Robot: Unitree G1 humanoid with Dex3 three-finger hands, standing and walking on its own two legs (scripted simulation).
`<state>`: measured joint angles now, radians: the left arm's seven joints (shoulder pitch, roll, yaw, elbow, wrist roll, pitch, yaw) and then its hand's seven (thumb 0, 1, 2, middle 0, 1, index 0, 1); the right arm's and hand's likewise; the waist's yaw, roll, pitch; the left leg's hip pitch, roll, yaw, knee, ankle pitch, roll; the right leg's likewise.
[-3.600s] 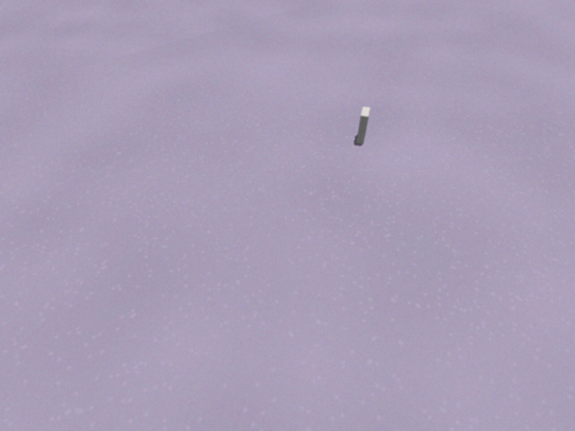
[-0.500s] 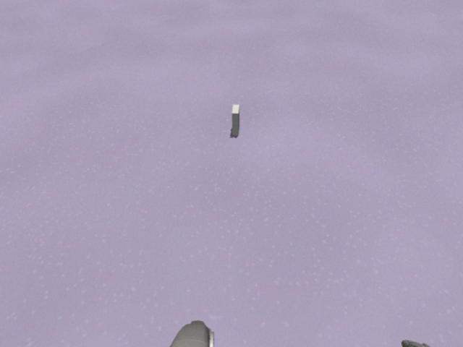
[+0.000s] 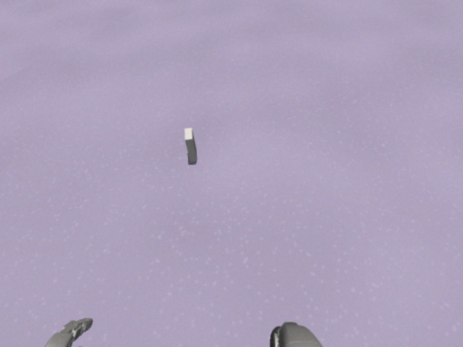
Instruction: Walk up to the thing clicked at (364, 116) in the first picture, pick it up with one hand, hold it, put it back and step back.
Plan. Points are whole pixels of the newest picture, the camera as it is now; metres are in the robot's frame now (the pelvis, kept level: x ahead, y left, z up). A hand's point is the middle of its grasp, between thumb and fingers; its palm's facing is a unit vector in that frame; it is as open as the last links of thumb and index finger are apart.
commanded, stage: walk up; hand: left
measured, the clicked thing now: (191, 145) +1.22 +0.25 -0.67
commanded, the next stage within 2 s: none
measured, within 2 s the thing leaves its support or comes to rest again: neither
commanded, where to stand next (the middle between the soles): +0.83 +0.04 m, yaw +0 degrees
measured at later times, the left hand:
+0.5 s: hand (103, 296) +0.25 +0.29 -0.14, palm faces +0.01 -0.93 -0.38, open 7.4 cm
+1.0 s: hand (130, 188) +0.52 +0.29 -0.13, palm faces -0.08 -0.92 -0.38, open 7.4 cm
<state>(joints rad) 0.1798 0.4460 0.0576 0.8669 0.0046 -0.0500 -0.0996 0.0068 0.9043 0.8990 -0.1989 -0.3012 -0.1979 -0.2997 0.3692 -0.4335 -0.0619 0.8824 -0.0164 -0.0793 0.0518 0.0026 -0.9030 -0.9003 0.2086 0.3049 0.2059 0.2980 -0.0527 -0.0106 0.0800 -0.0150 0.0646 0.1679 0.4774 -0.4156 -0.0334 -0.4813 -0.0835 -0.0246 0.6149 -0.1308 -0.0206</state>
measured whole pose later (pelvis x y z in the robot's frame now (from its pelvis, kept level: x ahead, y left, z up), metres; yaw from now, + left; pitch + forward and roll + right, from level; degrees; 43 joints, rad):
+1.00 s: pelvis +0.44 +0.01 +0.00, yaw -1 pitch -2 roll +2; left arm 0.24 0.41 0.06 0.90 0.01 -0.06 -0.07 0.01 0.90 0.90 -0.20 -0.30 -0.20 -0.30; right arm 0.36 -0.42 -0.06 0.85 -0.01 -0.06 0.05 0.00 -0.90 -0.90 0.21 0.30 0.21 0.30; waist -0.02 0.00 0.09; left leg -0.07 0.01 0.10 0.52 -0.41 0.00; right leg -0.39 -0.07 -0.04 0.56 -0.13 -0.01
